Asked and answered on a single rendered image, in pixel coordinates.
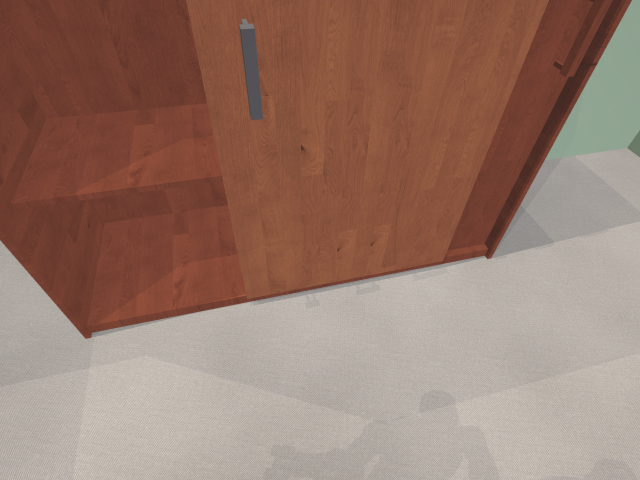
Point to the handle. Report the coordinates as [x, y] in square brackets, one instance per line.
[585, 36]
[248, 41]

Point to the wardrobe door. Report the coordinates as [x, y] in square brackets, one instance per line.
[533, 97]
[377, 117]

